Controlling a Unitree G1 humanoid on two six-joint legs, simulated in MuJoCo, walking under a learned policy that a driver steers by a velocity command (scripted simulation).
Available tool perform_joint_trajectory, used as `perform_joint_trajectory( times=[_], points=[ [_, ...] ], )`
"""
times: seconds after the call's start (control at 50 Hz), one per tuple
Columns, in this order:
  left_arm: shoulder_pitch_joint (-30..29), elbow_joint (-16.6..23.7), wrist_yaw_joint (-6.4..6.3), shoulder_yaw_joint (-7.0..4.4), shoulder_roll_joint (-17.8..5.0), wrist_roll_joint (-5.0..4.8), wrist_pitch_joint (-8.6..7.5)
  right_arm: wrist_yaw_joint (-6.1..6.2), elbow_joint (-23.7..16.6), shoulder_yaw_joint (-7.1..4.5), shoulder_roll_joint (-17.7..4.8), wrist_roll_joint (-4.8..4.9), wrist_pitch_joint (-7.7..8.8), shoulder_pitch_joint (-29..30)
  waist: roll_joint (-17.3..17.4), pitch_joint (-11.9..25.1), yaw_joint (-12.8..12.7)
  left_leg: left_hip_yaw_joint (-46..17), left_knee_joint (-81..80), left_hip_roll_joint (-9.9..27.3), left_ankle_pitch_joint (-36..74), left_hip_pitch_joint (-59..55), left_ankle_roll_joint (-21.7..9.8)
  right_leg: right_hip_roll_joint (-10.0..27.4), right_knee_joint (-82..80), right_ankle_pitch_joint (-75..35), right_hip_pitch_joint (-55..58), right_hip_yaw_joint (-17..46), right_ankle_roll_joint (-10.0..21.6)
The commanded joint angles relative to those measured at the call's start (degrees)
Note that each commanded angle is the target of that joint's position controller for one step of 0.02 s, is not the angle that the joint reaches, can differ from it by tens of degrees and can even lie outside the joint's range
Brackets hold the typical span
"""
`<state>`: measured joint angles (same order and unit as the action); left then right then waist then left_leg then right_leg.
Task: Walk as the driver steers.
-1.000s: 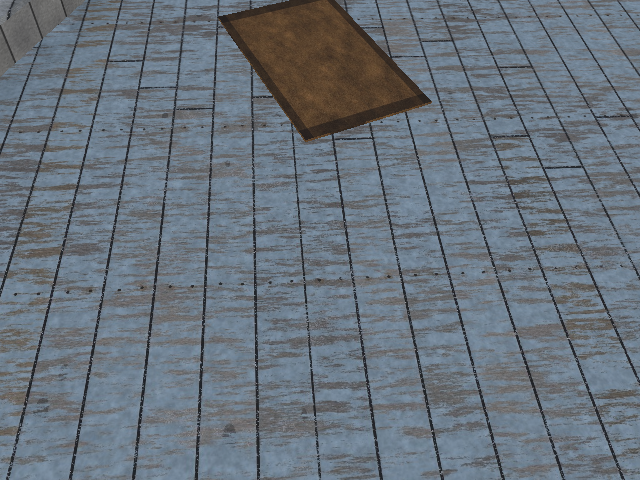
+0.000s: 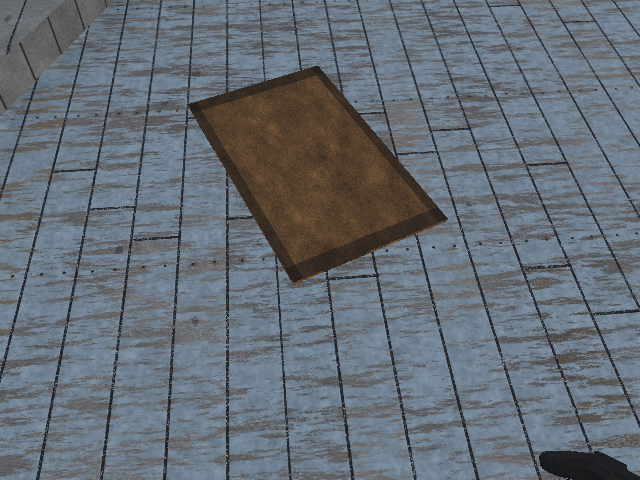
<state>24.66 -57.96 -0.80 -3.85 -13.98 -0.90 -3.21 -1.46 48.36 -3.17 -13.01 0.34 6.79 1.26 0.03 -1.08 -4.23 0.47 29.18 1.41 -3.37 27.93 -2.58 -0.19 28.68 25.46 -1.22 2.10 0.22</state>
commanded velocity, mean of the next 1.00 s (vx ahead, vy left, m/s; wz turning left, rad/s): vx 0.22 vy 0.00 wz -0.30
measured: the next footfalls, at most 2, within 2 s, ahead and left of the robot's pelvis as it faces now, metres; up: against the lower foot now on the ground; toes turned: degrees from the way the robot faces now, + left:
right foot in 0.48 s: +0.36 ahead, -0.15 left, +0.00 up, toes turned -18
left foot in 0.90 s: +0.39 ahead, +0.08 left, +0.00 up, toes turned -17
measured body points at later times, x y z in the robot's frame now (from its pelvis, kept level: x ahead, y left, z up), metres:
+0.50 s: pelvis +0.23 -0.03 +0.00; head +0.26 -0.05 +0.44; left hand +0.48 +0.17 -0.09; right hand +0.20 -0.32 -0.14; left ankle +0.12 +0.12 -0.71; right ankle +0.32 -0.14 -0.73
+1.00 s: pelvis +0.30 -0.03 +0.01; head +0.33 -0.02 +0.46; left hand +0.54 +0.16 -0.10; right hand +0.30 -0.33 -0.11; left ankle +0.35 +0.09 -0.72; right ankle +0.31 -0.14 -0.72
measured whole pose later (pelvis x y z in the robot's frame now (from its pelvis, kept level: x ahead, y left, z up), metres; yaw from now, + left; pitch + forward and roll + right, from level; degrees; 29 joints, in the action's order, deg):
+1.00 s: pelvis +0.30 -0.03 +0.01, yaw -16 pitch +1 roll -1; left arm 5.6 -43.9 -2.1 -3.2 -13.9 1.0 -0.1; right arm 1.2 50.5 -3.7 -15.6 0.0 -0.7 -12.8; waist -0.8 -0.9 2.0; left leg -2.4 34.0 1.7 -17.3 18.2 1.4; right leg -2.6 33.8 14.9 -20.7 -1.8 1.6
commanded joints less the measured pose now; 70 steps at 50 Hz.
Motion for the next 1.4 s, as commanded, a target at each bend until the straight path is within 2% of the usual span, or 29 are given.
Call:
perform_joint_trajectory(
  times=[0.02,0.04,0.08,0.1,0.14,0.26,0.38,0.46,0.48,0.5,0.52,0.54,0.58,0.62,0.7,0.78,0.9,0.92,0.94,0.96,1.0,1.06,1.18,1.2,1.22,1.24,1.26,1.3,1.4],
  points=[
    [2.8,6.1,0.19,0.85,-0.7,-0.77,-2.25,0.78,3.0,-4.52,-15.9,-0.83,-0.10,-25.4,18.6,25.8,10.4,-42.0,-9.9,24.4,-11.3,-53.2,-14.2,-2.5,41.9,9.0,-38.5,4.0,1.6],
    [-1.2,6.3,0.12,-0.82,-6.9,-2.06,-2.51,0.94,2.0,-3.09,-10.7,-0.44,-0.15,-21.1,12.0,17.1,10.2,-35.3,-11.2,22.0,-16.4,-46.0,-11.2,1.3,47.1,6.3,-43.0,6.3,2.2],
    [-6.5,7.5,-0.30,-1.34,-6.8,-1.54,-1.90,0.94,1.2,-1.76,-6.6,-0.37,-0.24,-13.3,5.2,6.4,7.4,-20.8,-15.0,17.9,-12.8,-29.0,-7.4,6.2,44.1,-3.5,-40.8,3.8,2.8],
    [-6.2,7.5,-0.41,-1.79,-5.8,-1.07,-1.16,0.86,1.3,-1.41,-5.5,-0.83,-0.10,-11.2,5.9,3.6,5.6,-15.9,-17.3,16.0,-10.4,-23.2,-6.7,7.8,41.4,-6.4,-38.0,4.0,2.9],
    [-4.8,7.9,-0.10,-1.62,-2.8,-1.15,0.28,0.83,2.1,-1.68,-5.8,-1.23,0.10,-10.3,7.1,2.1,3.6,-9.7,-20.0,15.0,-5.4,-18.0,-7.0,9.0,39.3,-9.1,-34.5,3.6,2.7],
    [-12.1,11.6,0.53,-2.06,-3.2,-0.16,1.31,2.43,3.2,-2.54,-8.6,-1.55,-0.05,-11.3,2.9,-1.9,3.6,3.8,-21.2,13.4,11.4,-18.6,-6.9,8.1,25.1,-23.2,-38.6,2.8,1.1],
    [-20.9,16.8,3.22,-1.39,-2.8,0.53,1.63,4.03,3.3,-3.28,-12.1,0.30,-2.57,-13.7,4.1,-0.8,6.2,10.5,-13.8,14.0,25.0,-24.7,-5.1,4.7,9.6,-25.9,-32.3,-4.7,1.8],
    [-10.4,16.2,3.79,-3.93,-8.5,0.52,1.76,4.37,1.8,-4.04,-13.6,2.06,-4.30,-10.7,4.3,5.3,-0.5,11.8,6.0,13.0,35.9,-28.0,-1.4,-1.4,0.9,-21.2,-18.6,-8.0,6.3],
    [-5.4,15.3,2.65,-5.51,-12.5,0.68,1.62,3.98,1.9,-3.60,-12.2,1.15,-4.29,-13.2,-1.1,8.8,-2.4,12.7,19.4,9.3,23.9,-21.2,2.2,-0.5,-3.3,-36.4,-7.1,-3.6,8.7],
    [-5.8,15.8,1.25,-6.42,-18.7,0.94,2.04,3.31,-0.2,-1.61,-5.4,-2.74,-3.86,-16.6,-15.6,13.1,3.0,12.1,38.5,1.6,-26.7,-1.9,6.0,13.4,2.7,-66.3,8.4,15.4,15.3],
    [-6.8,18.5,1.81,-5.56,-18.2,1.92,1.55,2.45,-1.1,-1.12,-6.8,-1.57,-3.03,-19.3,-14.6,24.9,3.0,-0.8,52.8,-4.8,-40.2,7.9,7.0,23.0,-2.5,-58.3,16.9,36.8,26.5],
    [-8.1,19.8,2.28,-4.61,-14.7,1.59,1.34,2.01,-1.6,-1.98,-10.1,0.55,-2.73,-14.2,-5.9,23.3,0.5,-5.8,54.0,-2.0,-34.8,10.8,5.6,20.0,-5.1,-52.1,13.9,31.3,23.7],
    [-14.4,20.5,1.82,-3.54,-10.8,0.08,1.23,3.05,-1.9,-1.93,-9.6,-0.06,-3.36,-10.3,0.6,12.7,3.0,-5.4,46.0,1.7,-25.5,11.6,5.0,14.7,-7.4,-39.5,0.5,21.7,17.7],
    [-17.3,21.3,1.10,-2.87,-9.5,1.33,1.70,3.74,-2.0,-2.45,-10.7,-0.45,-5.17,-11.4,-2.7,9.9,5.9,-5.4,40.9,3.1,-22.4,5.0,4.7,13.8,-10.2,-34.6,-10.6,19.3,17.0],
    [-16.9,20.1,0.30,-1.79,-7.6,2.21,1.19,4.13,-0.3,-1.53,-7.4,-0.53,-6.18,-13.4,-3.6,11.6,6.1,-3.4,28.6,3.4,-18.3,-1.7,5.8,11.0,-9.8,-40.7,-14.6,10.7,15.3],
    [-17.6,17.7,0.03,-0.64,-6.1,3.21,1.36,3.53,0.6,-0.83,-6.8,0.05,-7.00,-11.6,-6.4,9.7,4.7,-2.4,17.3,3.9,-12.1,-10.0,5.8,9.9,-13.6,-19.5,-18.9,7.3,13.2],
    [-16.9,15.9,-1.09,-1.23,-9.1,1.13,2.64,2.79,-0.8,-1.52,-9.5,-0.45,-6.82,-11.1,-4.8,3.8,5.2,0.1,0.8,1.4,-7.3,-11.4,1.5,10.7,-9.7,-9.5,-14.7,8.9,8.9],
    [-16.3,16.1,-1.44,-1.21,-8.4,1.19,2.59,2.73,-1.2,-1.80,-11.3,-0.95,-6.80,-11.6,-1.7,3.7,4.6,-4.3,-1.3,4.3,0.4,-12.1,-0.5,8.7,-5.1,-11.8,-14.9,6.4,6.4],
    [-14.3,16.8,-1.60,-1.20,-7.0,1.97,2.37,2.90,-1.5,-2.71,-15.0,-0.43,-6.93,-11.1,6.8,4.3,1.6,-11.0,-3.0,8.8,6.0,-12.5,-3.4,2.5,0.8,-10.4,-16.7,0.0,3.5],
    [-18.3,17.6,-1.75,-1.20,-6.0,2.19,2.28,2.71,-1.5,-3.27,-15.0,0.19,-7.00,-11.5,12.3,2.2,3.5,-17.6,-7.5,11.5,0.6,-10.2,-6.8,-2.5,5.8,-10.2,-18.9,-5.6,1.0],
    [-22.2,19.0,-1.85,-1.37,-5.1,1.61,2.48,3.16,-2.3,-3.12,-13.5,-0.71,-6.38,-11.7,14.6,1.8,5.3,-24.5,-9.7,14.2,3.6,-14.0,-9.3,-4.1,11.5,-5.6,-24.1,-3.2,0.9],
    [-21.6,19.2,-1.31,-1.82,-5.3,1.08,2.58,3.54,-2.9,-3.85,-14.5,-0.08,-5.00,-12.8,10.9,4.8,5.7,-26.4,-6.8,15.4,17.1,-21.7,-10.9,-2.9,20.7,6.3,-30.0,1.6,0.7],
    [-14.4,16.6,0.06,-2.11,-5.6,-0.06,1.92,4.45,-5.6,-4.21,-13.2,1.89,-8.78,-7.4,9.0,8.4,2.0,-21.1,-2.7,6.5,8.3,-15.5,-4.0,-3.0,-7.3,-16.6,-9.1,-1.2,-0.5],
    [-12.7,16.4,-0.18,-3.00,-8.7,0.58,2.30,4.41,-6.0,-3.50,-10.6,1.32,-8.96,-8.9,3.2,9.0,2.8,-18.0,3.5,3.1,-3.9,-8.1,-1.1,4.3,-9.5,-20.0,-1.5,4.6,1.9],
    [-14.2,17.5,-0.79,-3.96,-14.0,1.90,3.23,3.87,-6.7,-2.50,-6.7,0.58,-8.45,-12.1,-14.2,7.8,5.7,-9.4,15.4,-6.1,-25.9,4.8,2.8,17.6,-10.2,-35.2,2.7,19.4,9.4],
    [-14.1,18.5,-0.51,-3.49,-12.9,3.71,2.95,3.61,-7.1,-3.66,-11.0,0.15,-7.56,-12.3,-15.1,8.4,4.5,-9.1,28.4,-4.1,-34.9,7.4,4.5,25.3,-11.1,-38.3,-1.4,26.4,16.5],
    [-16.6,19.4,-0.59,-2.55,-10.0,3.65,2.41,3.37,-6.0,-4.99,-14.5,0.81,-7.50,-12.4,-8.2,6.1,5.4,-10.3,35.9,-2.5,-31.9,7.6,4.9,23.1,-11.3,-36.7,-3.7,22.1,16.7],
    [-21.1,20.2,-0.85,-1.92,-8.3,2.04,1.80,3.85,-4.2,-5.23,-13.4,0.88,-8.71,-13.9,-4.8,3.0,6.9,-9.0,39.0,-1.3,-24.3,9.4,6.1,16.6,-10.7,-32.0,-5.1,12.1,11.7],
    [-15.9,18.1,-2.35,-2.09,-9.7,1.89,2.37,3.00,-8.8,-3.55,-9.5,1.18,-8.96,-7.8,-7.0,3.3,3.2,-4.6,32.0,0.0,-17.6,10.5,9.0,15.8,-11.6,-36.5,-0.4,4.5,13.3]
  ],
)
Velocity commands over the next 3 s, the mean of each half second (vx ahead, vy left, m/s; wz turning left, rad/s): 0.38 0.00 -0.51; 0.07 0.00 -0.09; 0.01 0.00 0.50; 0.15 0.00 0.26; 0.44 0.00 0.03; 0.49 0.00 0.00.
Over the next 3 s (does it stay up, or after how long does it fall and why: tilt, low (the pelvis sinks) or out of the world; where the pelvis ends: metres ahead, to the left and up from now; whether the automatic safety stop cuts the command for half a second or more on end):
stays up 0.85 0.06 0.02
